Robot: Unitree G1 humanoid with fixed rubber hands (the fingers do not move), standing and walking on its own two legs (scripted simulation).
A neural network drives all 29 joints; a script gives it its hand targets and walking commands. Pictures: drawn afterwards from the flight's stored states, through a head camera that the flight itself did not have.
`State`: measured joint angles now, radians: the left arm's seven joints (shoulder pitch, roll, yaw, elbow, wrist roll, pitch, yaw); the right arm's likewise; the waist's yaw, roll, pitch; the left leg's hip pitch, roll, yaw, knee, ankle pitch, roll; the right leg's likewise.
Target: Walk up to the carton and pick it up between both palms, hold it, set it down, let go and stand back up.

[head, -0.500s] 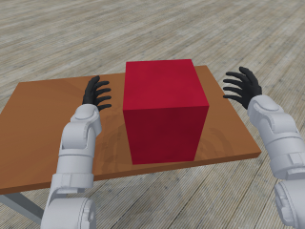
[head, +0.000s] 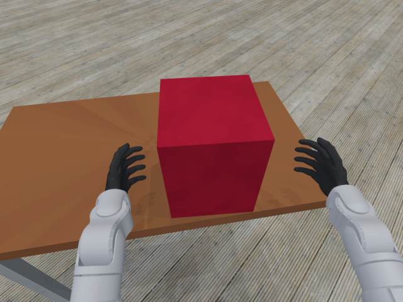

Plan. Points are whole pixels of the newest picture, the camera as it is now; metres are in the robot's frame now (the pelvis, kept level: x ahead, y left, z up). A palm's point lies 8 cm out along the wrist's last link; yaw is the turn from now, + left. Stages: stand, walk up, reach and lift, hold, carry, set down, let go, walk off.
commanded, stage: set down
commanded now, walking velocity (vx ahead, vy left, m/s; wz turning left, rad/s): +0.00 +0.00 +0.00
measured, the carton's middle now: (209, 148) +0.44 +0.02 +0.05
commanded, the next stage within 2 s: let go in 1.60 s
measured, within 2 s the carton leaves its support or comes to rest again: neither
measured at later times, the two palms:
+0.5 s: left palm (119, 237) +0.23 +0.19 +0.03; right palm (333, 235) +0.24 -0.21 +0.03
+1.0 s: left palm (107, 254) +0.21 +0.21 -0.01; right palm (324, 265) +0.20 -0.21 -0.02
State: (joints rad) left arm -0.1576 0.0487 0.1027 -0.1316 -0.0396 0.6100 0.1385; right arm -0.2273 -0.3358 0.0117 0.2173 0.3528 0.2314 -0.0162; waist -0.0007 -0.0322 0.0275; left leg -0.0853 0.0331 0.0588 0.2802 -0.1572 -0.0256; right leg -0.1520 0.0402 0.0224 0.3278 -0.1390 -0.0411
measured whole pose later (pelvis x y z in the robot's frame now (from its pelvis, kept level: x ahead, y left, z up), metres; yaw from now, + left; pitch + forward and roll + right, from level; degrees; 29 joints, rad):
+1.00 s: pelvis +0.02 +0.02 +0.00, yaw +0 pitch -3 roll +0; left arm 0.26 0.09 -0.05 0.14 -0.02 0.09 0.11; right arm 0.29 -0.25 -0.03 0.33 0.14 -0.08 0.08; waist 0.05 0.00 0.03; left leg -0.03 0.02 0.06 0.27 -0.19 0.00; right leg -0.07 0.03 0.04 0.26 -0.14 -0.01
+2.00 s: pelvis +0.00 +0.00 +0.00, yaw +2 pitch -9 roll +0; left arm 0.03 0.15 0.04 0.33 0.02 0.23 -0.06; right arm 0.21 -0.25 -0.01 0.57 0.00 0.00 0.01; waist 0.03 0.03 0.09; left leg 0.03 0.03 0.03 0.33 -0.20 -0.03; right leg -0.02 0.04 -0.01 0.36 -0.19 -0.04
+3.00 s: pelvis +0.00 +0.00 -0.02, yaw +15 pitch +2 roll +0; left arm 0.16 0.18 -0.03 0.43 0.03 -0.05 0.02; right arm 0.25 -0.17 -0.02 0.79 -0.04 0.00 0.06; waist -0.04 -0.03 -0.03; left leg -0.33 -0.04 -0.04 0.55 -0.26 0.02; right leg -0.26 0.01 -0.02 0.54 -0.32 -0.02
